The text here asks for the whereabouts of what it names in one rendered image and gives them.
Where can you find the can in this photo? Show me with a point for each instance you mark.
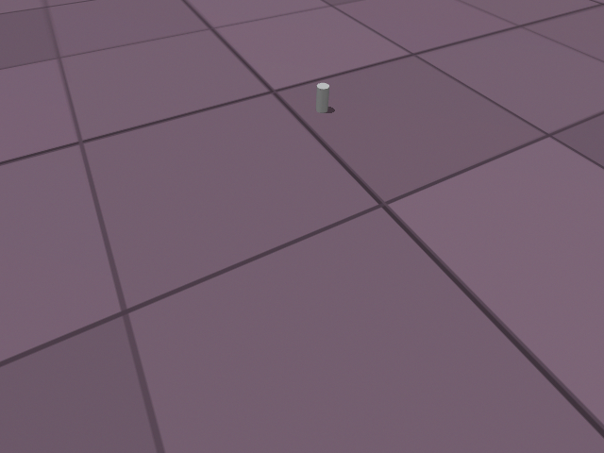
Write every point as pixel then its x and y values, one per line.
pixel 322 97

